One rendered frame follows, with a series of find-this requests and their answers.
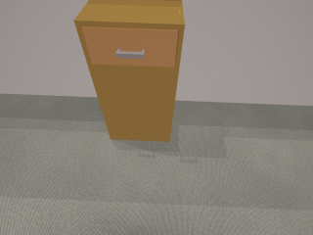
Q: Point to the cabinet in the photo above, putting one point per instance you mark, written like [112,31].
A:
[137,102]

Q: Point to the drawer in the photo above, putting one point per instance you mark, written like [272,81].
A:
[160,45]

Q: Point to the handle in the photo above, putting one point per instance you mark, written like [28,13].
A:
[130,54]

